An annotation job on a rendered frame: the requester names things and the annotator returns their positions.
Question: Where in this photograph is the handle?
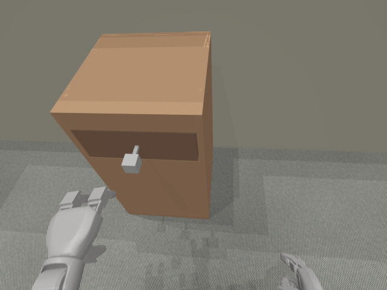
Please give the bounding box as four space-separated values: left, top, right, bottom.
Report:
121 146 142 173

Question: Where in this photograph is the drawer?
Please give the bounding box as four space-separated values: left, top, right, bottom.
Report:
71 130 199 161

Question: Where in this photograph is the robot left hand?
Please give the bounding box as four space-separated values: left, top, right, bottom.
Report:
46 187 116 264

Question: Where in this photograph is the left robot forearm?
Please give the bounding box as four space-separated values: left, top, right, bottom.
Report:
31 256 85 290

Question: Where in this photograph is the cabinet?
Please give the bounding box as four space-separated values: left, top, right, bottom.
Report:
50 31 213 219

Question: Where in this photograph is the robot right hand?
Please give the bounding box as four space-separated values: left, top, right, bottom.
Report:
278 253 324 290

